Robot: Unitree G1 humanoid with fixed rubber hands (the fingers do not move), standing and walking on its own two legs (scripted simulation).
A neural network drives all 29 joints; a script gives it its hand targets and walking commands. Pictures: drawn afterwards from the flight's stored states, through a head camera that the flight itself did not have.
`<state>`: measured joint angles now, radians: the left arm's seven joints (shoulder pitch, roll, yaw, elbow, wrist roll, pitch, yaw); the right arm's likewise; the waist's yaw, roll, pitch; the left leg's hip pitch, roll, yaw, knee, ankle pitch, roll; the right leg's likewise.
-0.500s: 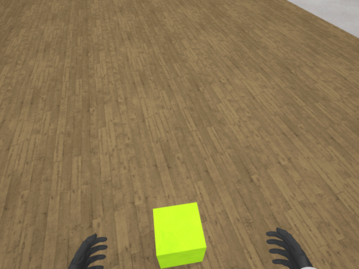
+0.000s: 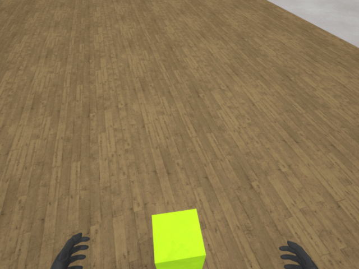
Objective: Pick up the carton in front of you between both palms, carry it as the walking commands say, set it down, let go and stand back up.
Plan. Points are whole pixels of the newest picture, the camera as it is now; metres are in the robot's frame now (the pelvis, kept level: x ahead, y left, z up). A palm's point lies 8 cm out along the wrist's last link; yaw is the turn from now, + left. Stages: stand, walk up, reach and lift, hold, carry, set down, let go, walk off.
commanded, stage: stand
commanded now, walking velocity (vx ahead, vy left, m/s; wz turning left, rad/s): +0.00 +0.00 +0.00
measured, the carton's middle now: (177, 243) +0.39 +0.03 -0.64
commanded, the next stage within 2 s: none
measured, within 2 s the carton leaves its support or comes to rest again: neither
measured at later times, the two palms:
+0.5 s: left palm out of the picture +0.17 +0.30 -0.09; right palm out of the picture +0.14 -0.27 -0.07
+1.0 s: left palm out of the picture +0.08 +0.32 -0.09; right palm out of the picture +0.07 -0.29 -0.08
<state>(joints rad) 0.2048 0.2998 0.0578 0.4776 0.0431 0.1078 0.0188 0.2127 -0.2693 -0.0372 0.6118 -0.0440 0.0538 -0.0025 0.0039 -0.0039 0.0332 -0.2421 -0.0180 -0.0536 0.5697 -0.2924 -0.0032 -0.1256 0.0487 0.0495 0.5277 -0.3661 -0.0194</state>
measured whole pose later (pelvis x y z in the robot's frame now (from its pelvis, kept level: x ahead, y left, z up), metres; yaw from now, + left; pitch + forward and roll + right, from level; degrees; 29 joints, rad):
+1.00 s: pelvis -0.02 +0.02 +0.01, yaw -2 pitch -3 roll +0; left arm 0.22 0.37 0.00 0.90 0.03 -0.01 0.02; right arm 0.16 -0.38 -0.03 0.96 -0.03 -0.01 -0.01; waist 0.00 -0.01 0.00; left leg -0.17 -0.03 -0.01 0.40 -0.18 0.03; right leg -0.07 0.02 0.09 0.38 -0.26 0.01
